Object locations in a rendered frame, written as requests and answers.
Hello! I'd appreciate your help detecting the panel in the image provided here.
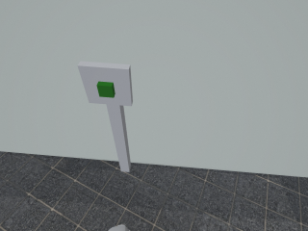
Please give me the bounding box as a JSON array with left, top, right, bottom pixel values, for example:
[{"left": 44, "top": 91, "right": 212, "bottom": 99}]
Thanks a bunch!
[{"left": 77, "top": 61, "right": 133, "bottom": 172}]

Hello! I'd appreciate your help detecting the button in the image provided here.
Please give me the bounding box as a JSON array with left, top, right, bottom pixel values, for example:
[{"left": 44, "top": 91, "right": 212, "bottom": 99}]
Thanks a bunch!
[{"left": 96, "top": 81, "right": 116, "bottom": 98}]

